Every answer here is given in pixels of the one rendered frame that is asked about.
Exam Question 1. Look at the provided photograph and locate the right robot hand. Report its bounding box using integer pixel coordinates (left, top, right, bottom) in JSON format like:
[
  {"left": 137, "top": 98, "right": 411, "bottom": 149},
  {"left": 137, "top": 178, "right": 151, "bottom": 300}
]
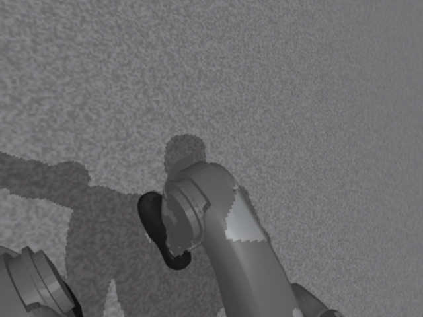
[{"left": 290, "top": 283, "right": 329, "bottom": 317}]

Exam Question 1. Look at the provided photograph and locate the left robot foot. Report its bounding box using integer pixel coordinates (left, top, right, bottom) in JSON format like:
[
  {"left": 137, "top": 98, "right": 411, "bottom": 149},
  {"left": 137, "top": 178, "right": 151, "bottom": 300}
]
[{"left": 63, "top": 281, "right": 83, "bottom": 317}]

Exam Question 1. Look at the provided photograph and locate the right robot foot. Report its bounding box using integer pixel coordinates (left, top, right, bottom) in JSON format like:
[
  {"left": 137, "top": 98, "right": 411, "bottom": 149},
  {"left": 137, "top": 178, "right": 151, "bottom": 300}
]
[{"left": 137, "top": 192, "right": 191, "bottom": 270}]

